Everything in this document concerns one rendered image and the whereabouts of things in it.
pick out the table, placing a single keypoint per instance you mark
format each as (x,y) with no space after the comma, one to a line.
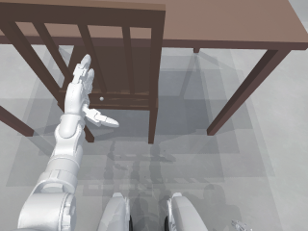
(270,25)

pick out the robot left forearm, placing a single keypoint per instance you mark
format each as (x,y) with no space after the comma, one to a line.
(62,169)

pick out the robot left upper arm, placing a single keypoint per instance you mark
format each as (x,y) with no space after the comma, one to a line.
(46,211)

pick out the robot left hand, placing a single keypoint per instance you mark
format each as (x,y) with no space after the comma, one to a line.
(77,94)

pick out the right robot thigh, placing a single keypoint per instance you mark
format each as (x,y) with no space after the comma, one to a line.
(181,212)

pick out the robot right hand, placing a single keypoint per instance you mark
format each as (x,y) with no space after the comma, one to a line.
(239,226)

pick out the robot thigh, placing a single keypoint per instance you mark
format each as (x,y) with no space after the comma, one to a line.
(115,214)
(181,212)

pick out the left robot thigh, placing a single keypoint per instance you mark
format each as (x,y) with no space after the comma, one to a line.
(115,214)

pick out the chair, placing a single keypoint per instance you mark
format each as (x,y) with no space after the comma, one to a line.
(127,77)

